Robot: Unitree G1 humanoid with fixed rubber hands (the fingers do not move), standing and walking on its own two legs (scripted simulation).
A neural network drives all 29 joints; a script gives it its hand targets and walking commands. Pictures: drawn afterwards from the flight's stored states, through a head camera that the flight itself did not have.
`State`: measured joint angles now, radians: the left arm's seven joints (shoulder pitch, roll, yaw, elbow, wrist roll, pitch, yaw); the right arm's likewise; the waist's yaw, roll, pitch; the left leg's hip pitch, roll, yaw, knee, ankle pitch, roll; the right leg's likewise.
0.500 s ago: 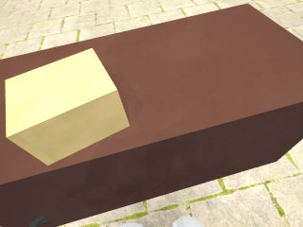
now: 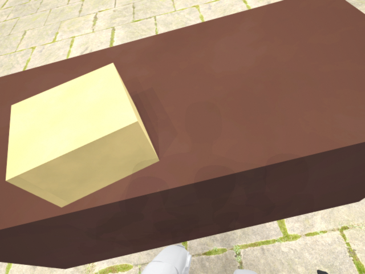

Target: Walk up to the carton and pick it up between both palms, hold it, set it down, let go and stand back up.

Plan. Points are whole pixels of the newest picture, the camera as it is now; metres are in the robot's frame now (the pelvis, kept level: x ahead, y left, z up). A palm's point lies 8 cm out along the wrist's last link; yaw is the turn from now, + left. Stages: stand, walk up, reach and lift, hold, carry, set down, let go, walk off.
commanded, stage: walk up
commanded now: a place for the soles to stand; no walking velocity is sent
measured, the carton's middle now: (87, 133) +0.44 +0.29 +0.03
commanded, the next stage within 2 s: none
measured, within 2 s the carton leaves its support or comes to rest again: neither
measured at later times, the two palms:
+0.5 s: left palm out of the picture +0.03 +0.48 -0.12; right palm out of the picture +0.11 -0.15 -0.10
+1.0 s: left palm out of the picture -0.10 +0.44 -0.07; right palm out of the picture +0.06 -0.19 -0.13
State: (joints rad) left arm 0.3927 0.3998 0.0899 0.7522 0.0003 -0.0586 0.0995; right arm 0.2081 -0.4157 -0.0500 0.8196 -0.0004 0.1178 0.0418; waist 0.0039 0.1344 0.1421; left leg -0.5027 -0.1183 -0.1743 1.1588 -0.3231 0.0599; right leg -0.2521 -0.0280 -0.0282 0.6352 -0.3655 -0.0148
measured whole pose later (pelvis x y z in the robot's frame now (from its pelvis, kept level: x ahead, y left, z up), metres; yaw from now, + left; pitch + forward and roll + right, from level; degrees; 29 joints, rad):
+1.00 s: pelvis -0.08 +0.10 -0.01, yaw +11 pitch -4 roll +3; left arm 0.33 0.40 0.09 0.76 0.00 0.04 0.01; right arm 0.22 -0.41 -0.06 0.82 0.00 0.04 0.01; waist 0.00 0.05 0.15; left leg -0.52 -0.16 -0.17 1.20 -0.38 0.01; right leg -0.31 -0.05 -0.04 0.69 -0.32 -0.03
